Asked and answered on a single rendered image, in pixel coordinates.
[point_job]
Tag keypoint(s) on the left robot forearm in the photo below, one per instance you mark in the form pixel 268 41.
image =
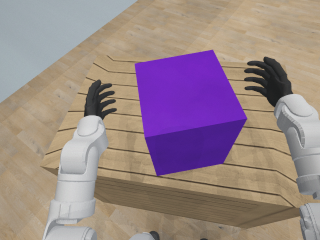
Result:
pixel 79 158

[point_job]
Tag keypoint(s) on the robot right upper arm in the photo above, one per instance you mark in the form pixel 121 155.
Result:
pixel 310 221

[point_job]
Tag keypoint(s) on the pedestal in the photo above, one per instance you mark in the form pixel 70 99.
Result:
pixel 256 185

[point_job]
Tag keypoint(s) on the robot left hand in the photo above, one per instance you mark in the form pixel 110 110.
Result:
pixel 93 107

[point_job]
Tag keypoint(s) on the robot right hand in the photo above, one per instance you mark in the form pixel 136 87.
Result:
pixel 275 82

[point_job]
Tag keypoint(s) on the carton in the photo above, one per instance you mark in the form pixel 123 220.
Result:
pixel 190 113

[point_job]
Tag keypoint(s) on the right robot forearm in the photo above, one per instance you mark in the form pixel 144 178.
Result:
pixel 300 124

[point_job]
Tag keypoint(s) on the robot left upper arm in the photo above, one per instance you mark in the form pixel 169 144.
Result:
pixel 71 233

